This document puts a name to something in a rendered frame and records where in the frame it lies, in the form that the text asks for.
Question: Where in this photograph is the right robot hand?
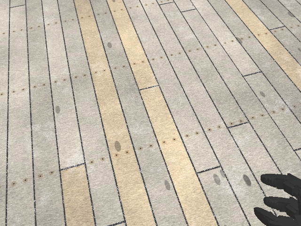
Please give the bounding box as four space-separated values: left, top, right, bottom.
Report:
254 173 301 226

